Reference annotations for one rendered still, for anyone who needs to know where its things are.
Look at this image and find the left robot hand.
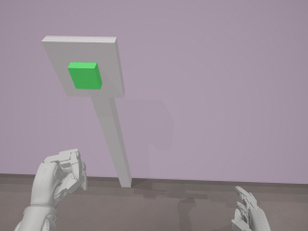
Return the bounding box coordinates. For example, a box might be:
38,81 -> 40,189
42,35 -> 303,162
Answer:
30,148 -> 88,209

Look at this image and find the right robot hand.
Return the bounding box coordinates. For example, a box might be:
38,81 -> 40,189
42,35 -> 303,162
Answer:
231,186 -> 271,231

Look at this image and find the button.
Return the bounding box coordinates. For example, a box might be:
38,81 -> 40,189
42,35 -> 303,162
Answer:
67,62 -> 103,90

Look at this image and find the panel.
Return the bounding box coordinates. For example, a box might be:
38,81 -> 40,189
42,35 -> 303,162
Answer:
41,36 -> 132,188

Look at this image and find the left robot forearm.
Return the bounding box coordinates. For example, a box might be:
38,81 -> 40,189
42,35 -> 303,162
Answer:
13,204 -> 59,231

